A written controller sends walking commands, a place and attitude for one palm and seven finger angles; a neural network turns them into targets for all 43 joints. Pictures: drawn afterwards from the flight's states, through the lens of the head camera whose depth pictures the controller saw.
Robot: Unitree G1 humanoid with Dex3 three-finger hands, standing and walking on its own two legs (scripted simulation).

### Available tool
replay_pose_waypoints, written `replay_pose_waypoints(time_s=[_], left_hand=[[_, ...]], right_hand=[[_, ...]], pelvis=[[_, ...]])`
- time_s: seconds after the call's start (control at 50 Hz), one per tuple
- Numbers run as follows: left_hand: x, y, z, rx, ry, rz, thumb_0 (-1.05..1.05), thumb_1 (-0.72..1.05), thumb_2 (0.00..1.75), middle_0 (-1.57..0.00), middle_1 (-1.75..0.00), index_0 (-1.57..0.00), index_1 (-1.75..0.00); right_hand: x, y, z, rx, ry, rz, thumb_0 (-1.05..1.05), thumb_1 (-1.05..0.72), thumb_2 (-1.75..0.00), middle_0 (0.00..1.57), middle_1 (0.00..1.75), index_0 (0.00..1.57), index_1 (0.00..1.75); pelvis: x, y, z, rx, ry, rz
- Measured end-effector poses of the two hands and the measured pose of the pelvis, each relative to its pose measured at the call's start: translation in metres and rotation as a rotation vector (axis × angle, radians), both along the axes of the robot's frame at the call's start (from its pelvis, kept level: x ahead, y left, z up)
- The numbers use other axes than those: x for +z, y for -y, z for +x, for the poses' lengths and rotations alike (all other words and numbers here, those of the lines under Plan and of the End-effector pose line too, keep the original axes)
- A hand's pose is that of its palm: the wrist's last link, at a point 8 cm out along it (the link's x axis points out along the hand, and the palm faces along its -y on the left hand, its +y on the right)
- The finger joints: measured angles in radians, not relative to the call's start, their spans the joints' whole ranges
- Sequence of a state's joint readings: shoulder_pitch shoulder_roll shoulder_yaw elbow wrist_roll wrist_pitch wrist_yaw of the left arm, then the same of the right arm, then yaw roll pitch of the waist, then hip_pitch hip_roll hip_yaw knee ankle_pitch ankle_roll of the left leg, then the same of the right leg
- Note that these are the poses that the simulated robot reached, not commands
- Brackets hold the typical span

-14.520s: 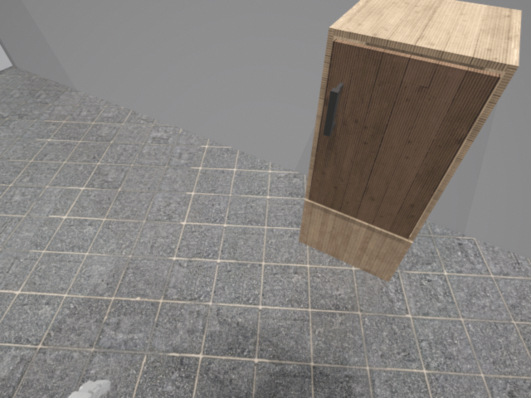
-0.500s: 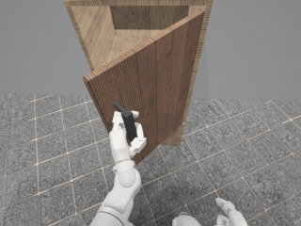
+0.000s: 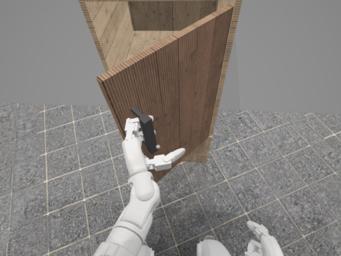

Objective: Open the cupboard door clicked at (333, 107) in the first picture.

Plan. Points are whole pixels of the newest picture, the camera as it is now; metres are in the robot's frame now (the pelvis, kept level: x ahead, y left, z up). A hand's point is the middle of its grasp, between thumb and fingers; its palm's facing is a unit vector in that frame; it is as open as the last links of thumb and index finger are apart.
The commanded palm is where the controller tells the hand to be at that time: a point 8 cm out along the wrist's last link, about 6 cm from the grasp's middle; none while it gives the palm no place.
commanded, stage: open thumb and fingers to let go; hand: left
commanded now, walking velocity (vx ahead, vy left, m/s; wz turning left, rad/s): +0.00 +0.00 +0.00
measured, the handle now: (144, 131) +0.40 +0.07 +0.05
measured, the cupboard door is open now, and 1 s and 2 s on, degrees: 47 48 48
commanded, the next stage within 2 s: slide the hand sideways off the handle in 0.36 s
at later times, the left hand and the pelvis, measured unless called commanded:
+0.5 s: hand (157, 145) +0.36 +0.04 +0.05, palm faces +0.27 -0.96 -0.04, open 15.2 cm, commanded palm +0.33 +0.08 +0.04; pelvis -0.01 +0.03 +0.00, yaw -1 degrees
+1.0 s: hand (153, 165) +0.31 +0.05 +0.04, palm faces -0.17 -0.99 -0.04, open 16.4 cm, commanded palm +0.29 +0.11 +0.04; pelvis +0.00 +0.04 -0.01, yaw -2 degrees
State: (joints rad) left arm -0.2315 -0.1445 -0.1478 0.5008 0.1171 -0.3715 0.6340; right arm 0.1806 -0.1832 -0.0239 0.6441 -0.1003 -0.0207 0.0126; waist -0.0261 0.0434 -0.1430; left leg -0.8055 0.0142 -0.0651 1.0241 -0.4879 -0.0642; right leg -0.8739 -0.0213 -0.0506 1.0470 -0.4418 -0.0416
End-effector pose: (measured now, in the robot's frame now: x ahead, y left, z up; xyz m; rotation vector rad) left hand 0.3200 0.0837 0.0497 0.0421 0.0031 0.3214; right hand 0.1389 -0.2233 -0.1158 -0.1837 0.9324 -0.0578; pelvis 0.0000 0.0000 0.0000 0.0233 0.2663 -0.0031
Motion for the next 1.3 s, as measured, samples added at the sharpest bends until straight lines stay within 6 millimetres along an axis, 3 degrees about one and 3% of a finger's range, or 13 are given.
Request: replay_pose_waypoints(time_s=[0.18,0.34,0.48,0.66,0.8,0.94,1.08,1.16,1.3], left_hand=[[-0.001,-0.001,0.003,-0.009,0.007,-0.012,-0.01,-0.43,0.34,-0.30,-1.05,-0.28,-1.05],[-0.001,0.001,0.007,-0.029,0.008,-0.001,-0.01,-0.49,0.31,-0.25,-0.73,-0.23,-0.73],[-0.001,-0.002,0.007,-0.032,0.004,-0.005,-0.02,-0.50,0.30,-0.35,-0.57,-0.30,-0.62],[-0.004,-0.028,0.006,-0.501,0.032,0.128,-0.02,-0.50,0.30,-0.25,-0.39,-0.14,-0.42],[-0.006,-0.021,0.002,-0.490,-0.053,-0.079,-0.02,-0.51,0.30,-0.15,-0.33,-0.16,-0.35],[-0.009,-0.017,-0.012,-0.477,0.033,-0.034,-0.02,-0.50,0.30,-0.12,-0.31,-0.15,-0.32],[-0.014,-0.033,-0.029,-0.479,-0.018,0.001,-0.02,-0.50,0.30,-0.14,-0.30,-0.14,-0.30],[-0.005,-0.043,-0.034,-0.451,-0.010,-0.017,-0.02,-0.50,0.30,-0.16,-0.30,-0.15,-0.30],[-0.005,-0.049,-0.050,-0.447,-0.017,-0.028,-0.02,-0.50,0.30,-0.16,-0.30,-0.15,-0.30]], right_hand=[[-0.001,-0.008,-0.011,-0.009,-0.019,-0.017,0.01,-0.90,-0.90,0.20,0.30,0.20,0.30],[-0.002,-0.019,-0.016,-0.005,-0.027,-0.019,0.01,-0.90,-0.90,0.20,0.30,0.20,0.30],[-0.004,-0.028,-0.016,0.005,-0.034,-0.013,0.01,-0.90,-0.90,0.20,0.30,0.20,0.30],[-0.003,-0.028,-0.026,-0.019,-0.013,-0.018,0.01,-0.90,-0.90,0.20,0.30,0.20,0.30],[0.012,-0.029,-0.029,-0.045,0.018,-0.006,0.01,-0.90,-0.90,0.20,0.30,0.20,0.30],[0.013,-0.028,-0.018,-0.021,0.046,0.002,0.01,-0.90,-0.90,0.20,0.30,0.20,0.30],[0.012,-0.030,0.003,-0.023,0.066,0.021,0.01,-0.90,-0.90,0.20,0.30,0.20,0.30],[0.017,-0.030,0.018,-0.013,0.100,0.022,0.01,-0.90,-0.90,0.20,0.30,0.20,0.30],[0.026,-0.026,0.043,0.015,0.170,0.018,0.01,-0.90,-0.90,0.20,0.30,0.20,0.30]], pelvis=[[-0.002,-0.010,-0.005,-0.005,0.000,-0.007],[-0.003,-0.020,-0.008,-0.008,-0.007,-0.015],[-0.003,-0.025,-0.009,-0.008,-0.007,-0.020],[-0.007,-0.033,-0.015,0.012,0.024,-0.027],[0.002,-0.040,-0.010,-0.007,0.029,-0.020],[-0.007,-0.038,-0.005,-0.018,0.012,-0.018],[-0.006,-0.034,0.001,-0.023,0.019,-0.016],[-0.003,-0.030,0.006,-0.018,0.023,-0.013],[-0.005,-0.023,0.012,-0.007,0.021,-0.012]])
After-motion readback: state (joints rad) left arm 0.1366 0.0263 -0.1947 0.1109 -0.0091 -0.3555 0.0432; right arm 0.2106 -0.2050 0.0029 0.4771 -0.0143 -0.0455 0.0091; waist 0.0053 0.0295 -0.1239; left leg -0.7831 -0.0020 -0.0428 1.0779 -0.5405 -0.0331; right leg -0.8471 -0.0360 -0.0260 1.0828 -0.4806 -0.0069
